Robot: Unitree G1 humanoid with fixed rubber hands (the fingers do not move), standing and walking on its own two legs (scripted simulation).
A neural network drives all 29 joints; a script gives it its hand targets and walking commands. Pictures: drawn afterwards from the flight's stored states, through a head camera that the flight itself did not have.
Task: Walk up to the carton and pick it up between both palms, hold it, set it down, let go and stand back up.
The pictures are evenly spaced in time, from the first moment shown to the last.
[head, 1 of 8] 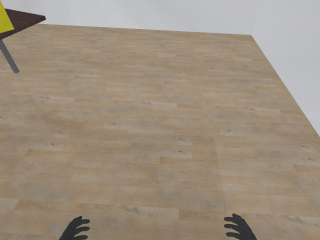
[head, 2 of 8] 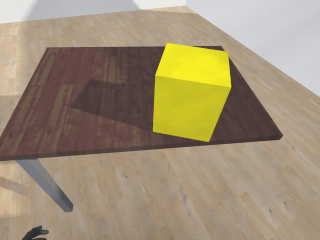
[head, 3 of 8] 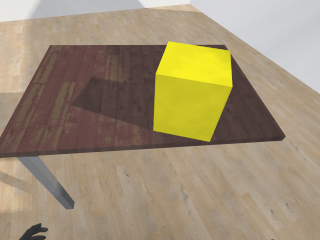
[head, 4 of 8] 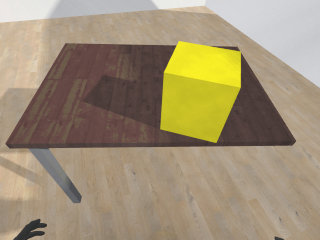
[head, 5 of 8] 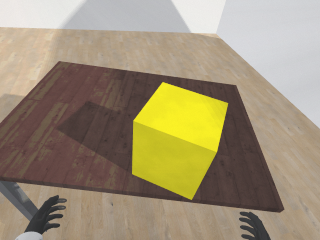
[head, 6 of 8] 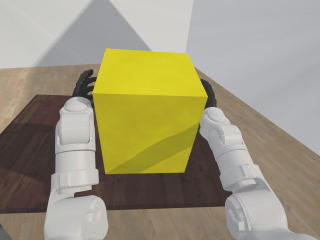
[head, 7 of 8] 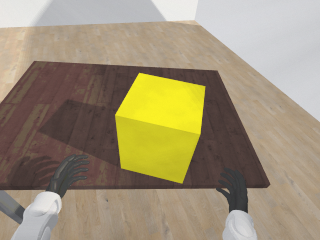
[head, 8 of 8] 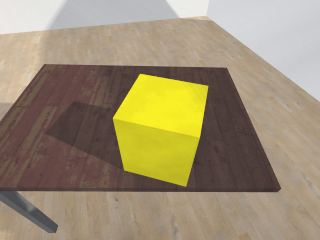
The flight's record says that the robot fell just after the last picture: no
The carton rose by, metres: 0.21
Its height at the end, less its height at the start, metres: +0.00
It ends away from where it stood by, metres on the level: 0.01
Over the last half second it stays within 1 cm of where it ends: yes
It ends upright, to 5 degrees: yes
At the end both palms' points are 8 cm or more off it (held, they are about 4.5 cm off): yes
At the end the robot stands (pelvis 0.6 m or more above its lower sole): yes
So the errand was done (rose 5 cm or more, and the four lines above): yes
